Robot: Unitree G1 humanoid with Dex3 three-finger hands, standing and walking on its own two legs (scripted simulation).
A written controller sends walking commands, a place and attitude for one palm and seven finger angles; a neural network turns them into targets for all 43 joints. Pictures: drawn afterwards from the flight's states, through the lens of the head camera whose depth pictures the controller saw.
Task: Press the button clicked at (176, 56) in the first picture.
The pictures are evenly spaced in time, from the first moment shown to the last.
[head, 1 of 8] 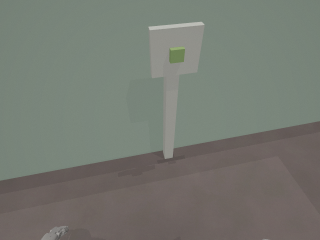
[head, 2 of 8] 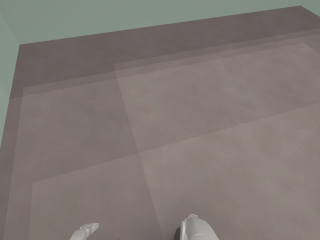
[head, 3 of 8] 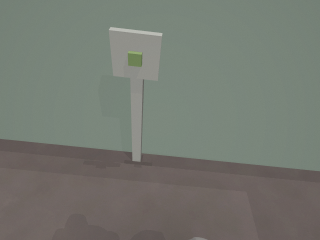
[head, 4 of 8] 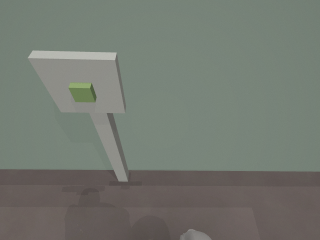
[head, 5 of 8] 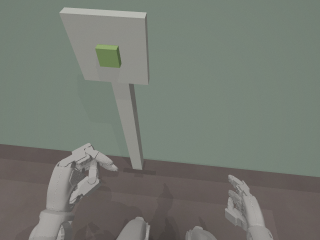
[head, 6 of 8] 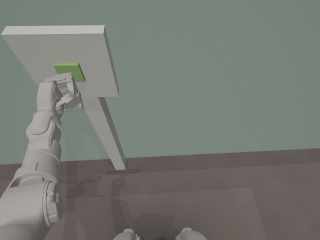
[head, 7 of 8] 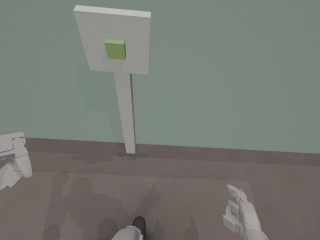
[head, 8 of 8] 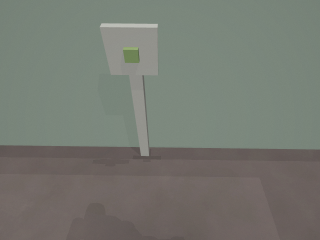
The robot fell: no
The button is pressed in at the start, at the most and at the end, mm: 0 13 0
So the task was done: yes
